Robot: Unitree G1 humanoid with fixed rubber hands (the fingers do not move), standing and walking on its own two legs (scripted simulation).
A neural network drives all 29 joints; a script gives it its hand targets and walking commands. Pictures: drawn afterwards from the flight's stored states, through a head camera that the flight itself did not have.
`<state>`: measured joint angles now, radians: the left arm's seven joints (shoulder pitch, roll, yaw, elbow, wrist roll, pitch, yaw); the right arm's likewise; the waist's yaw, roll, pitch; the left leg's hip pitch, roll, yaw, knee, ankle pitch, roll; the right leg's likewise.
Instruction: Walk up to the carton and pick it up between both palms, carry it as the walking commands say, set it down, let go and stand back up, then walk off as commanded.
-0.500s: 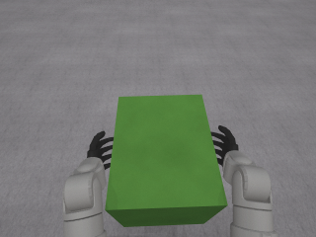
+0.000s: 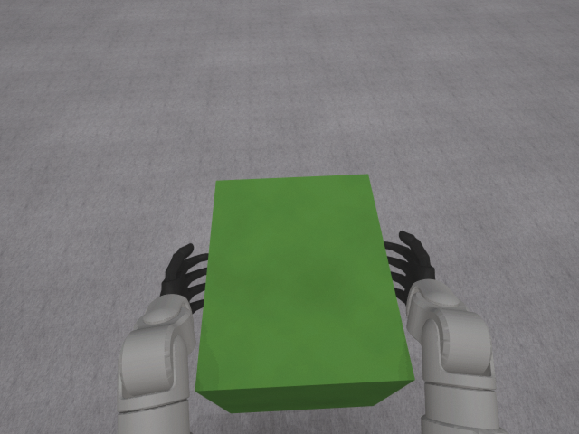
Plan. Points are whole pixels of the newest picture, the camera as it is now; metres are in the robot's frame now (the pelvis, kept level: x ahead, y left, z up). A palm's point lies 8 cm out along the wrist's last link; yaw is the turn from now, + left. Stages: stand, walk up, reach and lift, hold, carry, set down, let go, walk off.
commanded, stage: carry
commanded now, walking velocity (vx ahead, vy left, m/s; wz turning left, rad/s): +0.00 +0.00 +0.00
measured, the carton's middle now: (297, 297) +0.31 +0.01 -0.02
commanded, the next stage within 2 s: none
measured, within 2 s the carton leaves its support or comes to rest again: neither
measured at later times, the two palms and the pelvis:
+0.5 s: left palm (180, 118) +0.66 +0.23 +0.05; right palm (335, 105) +0.69 -0.08 +0.06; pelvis +0.40 +0.06 +0.00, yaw +1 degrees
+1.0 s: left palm (191, 45) +0.95 +0.26 +0.06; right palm (317, 38) +0.96 -0.05 +0.07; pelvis +0.68 +0.10 +0.01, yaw +0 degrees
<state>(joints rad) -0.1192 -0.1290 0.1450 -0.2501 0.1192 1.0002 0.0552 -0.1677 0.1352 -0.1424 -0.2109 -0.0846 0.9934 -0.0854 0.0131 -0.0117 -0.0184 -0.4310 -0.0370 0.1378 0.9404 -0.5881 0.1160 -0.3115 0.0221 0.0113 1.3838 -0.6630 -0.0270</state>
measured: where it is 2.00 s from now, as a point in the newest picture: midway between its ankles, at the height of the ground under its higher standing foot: (253, 174)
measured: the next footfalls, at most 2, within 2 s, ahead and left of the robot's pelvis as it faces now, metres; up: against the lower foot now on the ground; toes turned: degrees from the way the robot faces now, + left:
right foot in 0.18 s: +0.21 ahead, -0.06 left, +0.00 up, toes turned -5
left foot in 0.44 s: +0.51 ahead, +0.14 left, +0.00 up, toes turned +1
